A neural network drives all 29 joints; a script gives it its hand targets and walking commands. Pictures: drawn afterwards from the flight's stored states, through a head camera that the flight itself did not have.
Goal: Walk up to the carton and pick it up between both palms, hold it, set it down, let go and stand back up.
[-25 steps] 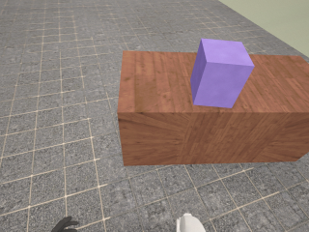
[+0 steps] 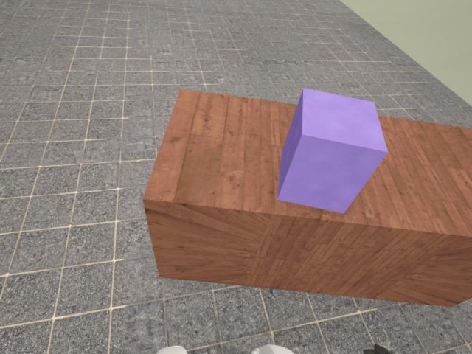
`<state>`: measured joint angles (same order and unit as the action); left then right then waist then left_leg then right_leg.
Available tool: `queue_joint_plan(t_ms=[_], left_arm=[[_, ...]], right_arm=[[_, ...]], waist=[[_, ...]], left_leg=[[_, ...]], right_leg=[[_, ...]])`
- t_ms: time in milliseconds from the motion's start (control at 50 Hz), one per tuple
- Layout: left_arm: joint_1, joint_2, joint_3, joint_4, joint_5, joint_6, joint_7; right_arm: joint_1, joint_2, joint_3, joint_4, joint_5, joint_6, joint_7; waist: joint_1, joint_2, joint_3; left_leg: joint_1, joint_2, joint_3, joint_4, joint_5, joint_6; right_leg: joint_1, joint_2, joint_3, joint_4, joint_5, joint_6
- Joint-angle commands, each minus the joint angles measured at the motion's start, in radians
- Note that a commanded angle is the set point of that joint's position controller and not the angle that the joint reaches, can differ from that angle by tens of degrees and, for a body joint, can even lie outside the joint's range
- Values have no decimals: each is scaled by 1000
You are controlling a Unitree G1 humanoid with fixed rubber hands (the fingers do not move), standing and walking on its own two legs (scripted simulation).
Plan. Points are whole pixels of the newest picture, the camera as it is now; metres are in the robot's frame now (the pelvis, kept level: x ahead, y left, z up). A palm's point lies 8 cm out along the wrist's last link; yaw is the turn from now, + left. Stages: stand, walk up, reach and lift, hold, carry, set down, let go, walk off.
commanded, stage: walk up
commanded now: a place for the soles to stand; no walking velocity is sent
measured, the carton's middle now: (324, 152) +0.67 -0.22 -0.06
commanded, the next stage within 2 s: none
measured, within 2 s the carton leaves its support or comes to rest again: neither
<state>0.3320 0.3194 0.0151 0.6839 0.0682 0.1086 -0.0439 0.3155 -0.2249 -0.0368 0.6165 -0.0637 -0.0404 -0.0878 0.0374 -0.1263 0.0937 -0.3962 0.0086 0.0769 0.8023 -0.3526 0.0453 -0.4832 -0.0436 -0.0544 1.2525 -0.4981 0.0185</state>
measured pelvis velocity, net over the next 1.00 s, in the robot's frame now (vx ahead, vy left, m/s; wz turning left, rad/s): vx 0.14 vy -0.20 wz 0.13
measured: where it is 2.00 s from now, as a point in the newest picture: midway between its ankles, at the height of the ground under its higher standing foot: outside the picture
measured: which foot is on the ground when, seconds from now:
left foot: down 0.00-0.26, up 0.28-0.52, down 0.54-1.00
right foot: up 0.00-0.22, down 0.24-1.00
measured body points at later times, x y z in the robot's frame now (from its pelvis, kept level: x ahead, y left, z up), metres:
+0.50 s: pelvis +0.10 -0.16 +0.00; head +0.12 -0.14 +0.45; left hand +0.19 +0.11 -0.12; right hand +0.23 -0.43 -0.09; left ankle +0.13 -0.06 -0.67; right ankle +0.15 -0.27 -0.70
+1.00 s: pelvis +0.14 -0.20 +0.03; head +0.15 -0.19 +0.48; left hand +0.23 +0.08 -0.08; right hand +0.33 -0.42 -0.07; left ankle +0.16 -0.08 -0.70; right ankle +0.15 -0.27 -0.70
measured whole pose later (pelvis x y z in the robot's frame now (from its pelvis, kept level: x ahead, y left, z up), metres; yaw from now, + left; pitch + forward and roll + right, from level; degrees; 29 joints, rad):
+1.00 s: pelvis +0.14 -0.20 +0.03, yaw +7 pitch -2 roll +0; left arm 0.26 0.29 -0.01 0.67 -0.01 0.02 -0.01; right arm 0.19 -0.25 0.00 0.67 0.00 0.01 -0.01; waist 0.02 0.00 0.04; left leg -0.28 -0.01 -0.04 0.59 -0.27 0.00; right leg -0.21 -0.02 -0.24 0.55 -0.32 -0.06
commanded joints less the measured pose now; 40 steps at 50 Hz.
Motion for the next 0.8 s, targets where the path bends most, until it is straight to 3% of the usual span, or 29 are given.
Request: queue_joint_plan(t_ms=[0, 80, 120, 160, 180, 200, 220, 240, 260, 280, 300, 340, 400, 440, 480, 500, 520, 540, 560, 580, 620, 660, 700, 740, 780], left_arm=[[-47, 84, 40, -138, -2, -27, -10], [-96, 44, 44, -161, -22, -37, -35], [-106, 29, 47, -164, -27, -50, -44], [-59, 32, 63, -147, -28, -63, -49], [8, 49, 80, -126, -26, -71, -49], [91, 81, 99, -94, -23, -79, -46], [167, 136, 120, -69, -20, -88, -39], [170, 232, 130, -99, -11, -98, -28], [64, 270, 125, -137, -43, -86, -17], [-10, 236, 110, -149, -59, -83, -6], [-41, 214, 100, -147, -53, -81, 6], [-75, 182, 89, -150, -31, -79, 26], [-79, 133, 59, -124, -35, -93, 40], [-82, 139, 47, -111, -37, -102, 52], [-133, 134, 28, -116, -46, -99, 53], [-143, 126, 18, -117, -56, -100, 48], [-101, 81, 1, -122, -71, -103, 39], [-41, 43, -6, -119, -85, -100, 32], [-43, 80, 8, -100, -81, -81, 42], [-68, 94, 12, -97, -78, -77, 43], [-57, 99, 15, -84, -73, -99, 40], [-40, 139, 24, -66, -68, -121, 37], [-41, 134, 18, -60, -77, -128, 37], [-33, 121, 11, -63, -78, -128, 38], [-35, 117, 10, -68, -77, -122, 36]], right_arm=[[53, -210, -61, -54, -7, -32, -7], [23, -247, -74, -41, -11, -47, 4], [13, -266, -86, -42, -11, -42, 8], [-9, -280, -97, -50, -9, -30, 13], [-31, -277, -91, -57, -5, -20, 16], [-22, -240, -76, -62, -4, -8, 18], [40, -172, -55, -55, -1, 3, 22], [73, -99, -28, -94, 20, 6, 24], [40, -153, -47, -108, 50, 25, 10], [0, -184, -58, -111, 46, 32, 6], [6, -185, -60, -95, 49, 29, 6], [80, -180, -60, -59, 46, 23, 11], [71, -161, -53, -71, 41, 20, 37], [68, -132, -41, -80, 41, 17, 51], [115, -115, -38, -68, 44, 6, 62], [127, -131, -43, -70, 43, -1, 65], [101, -184, -53, -81, 33, -5, 64], [21, -237, -57, -102, 38, -3, 61], [-31, -248, -60, -94, 52, 9, 63], [-68, -221, -45, -100, 60, 10, 67], [-116, -203, -20, -108, 69, 10, 74], [-92, -159, 0, -100, 77, 10, 82], [-82, -155, 0, -82, 67, 14, 81], [-90, -159, 0, -75, 63, 14, 80], [-95, -158, 1, -68, 62, 15, 78]], waist=[[-50, 259, 2], [-47, 300, -6], [-44, 307, -29], [-11, 290, -59], [34, 236, -76], [74, 138, -94], [105, -33, -129], [122, -281, -159], [121, -240, -151], [100, -151, -67], [86, -113, -7], [38, -90, 1], [9, -8, -13], [-9, 12, -39], [-68, 50, -95], [-91, 78, -118], [-87, 205, -146], [-39, 296, -155], [-27, 255, -112], [-22, 235, -78], [-3, 232, -86], [-15, 175, -135], [-30, 158, -157], [-28, 137, -167], [-27, 102, -160]], left_leg=[[188, 353, -457, -463, 24, 220], [146, 313, -296, -406, 147, 202], [82, 284, -219, -363, 120, 174], [-39, 260, -172, -319, 16, 143], [-131, 243, -148, -266, -45, 124], [-204, 196, -117, -152, -85, 91], [-234, 106, -44, 80, -100, 45], [-330, -15, 7, 368, -297, -20], [-320, -26, -88, 498, -403, -27], [-330, 6, -141, 571, -328, -29], [-354, 13, -147, 583, -268, -30], [-280, 49, -145, 523, -222, -34], [-142, 56, -141, 336, -231, -46], [-54, 62, -123, 151, -178, -41], [169, 36, -89, -121, 33, -17], [269, 28, -121, -235, 179, 3], [312, 115, -302, -325, 179, 44], [217, 286, -594, -437, 24, 130], [61, 308, -587, -429, -13, 197], [46, 266, -519, -410, 43, 179], [-5, 179, -348, -356, 209, 90], [40, 100, -238, -278, 256, 22], [153, 82, -209, -240, 316, 11], [177, 92, -213, -240, 376, 19], [167, 93, -208, -242, 374, 21]], right_leg=[[-271, -107, 138, 34, 89, 36], [-175, -135, 114, -201, 117, 21], [-44, -117, 56, -337, 147, 2], [168, -69, -16, -452, 205, -23], [324, -38, -58, -522, 285, -34], [460, 1, -78, -564, 299, -44], [548, 9, -54, -619, 244, -70], [506, -242, 358, -816, 47, -184], [359, -368, 622, -1008, -189, -322], [278, -369, 623, -1042, -284, -336], [263, -347, 532, -997, -194, -334], [202, -339, 423, -922, -64, -326], [117, -353, 350, -900, 106, -304], [121, -360, 304, -858, 291, -282], [57, -309, 179, -749, 434, -210], [6, -278, 132, -697, 434, -149], [-42, -220, 60, -605, 352, -80], [-8, -101, -26, -529, 129, -11], [120, -62, 29, -493, -4, -11], [126, -57, 45, -544, 29, -19], [255, -83, 54, -733, 264, -37], [300, -163, 118, -798, 380, -60], [260, -194, 104, -816, 472, -64], [275, -180, 58, -812, 560, -51], [290, -172, 32, -820, 567, -48]])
